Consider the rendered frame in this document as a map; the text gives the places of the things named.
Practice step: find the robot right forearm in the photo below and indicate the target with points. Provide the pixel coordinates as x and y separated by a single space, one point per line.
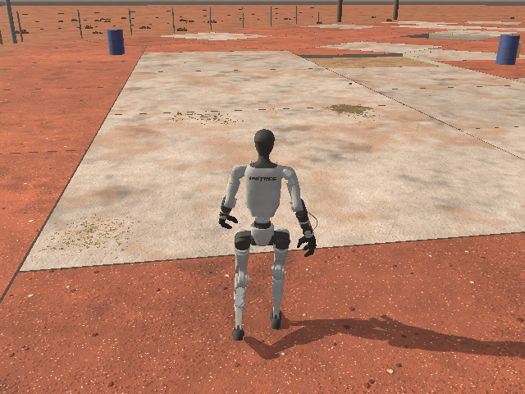
304 221

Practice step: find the robot left hand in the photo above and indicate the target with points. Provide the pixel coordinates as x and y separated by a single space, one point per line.
225 225

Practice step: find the left robot upper arm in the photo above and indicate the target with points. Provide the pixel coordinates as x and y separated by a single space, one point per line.
233 185

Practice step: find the robot right hand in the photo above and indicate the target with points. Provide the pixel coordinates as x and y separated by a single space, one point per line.
311 244

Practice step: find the robot left forearm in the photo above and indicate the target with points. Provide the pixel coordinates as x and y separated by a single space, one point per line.
224 214

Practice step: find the robot left thigh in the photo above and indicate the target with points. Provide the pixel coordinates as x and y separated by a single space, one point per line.
242 247

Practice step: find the robot right thigh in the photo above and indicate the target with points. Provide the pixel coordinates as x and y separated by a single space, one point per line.
281 241

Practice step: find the right robot upper arm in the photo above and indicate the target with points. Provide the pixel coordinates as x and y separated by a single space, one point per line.
293 187

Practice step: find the robot thigh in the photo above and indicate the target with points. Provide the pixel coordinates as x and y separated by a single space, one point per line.
281 241
242 247

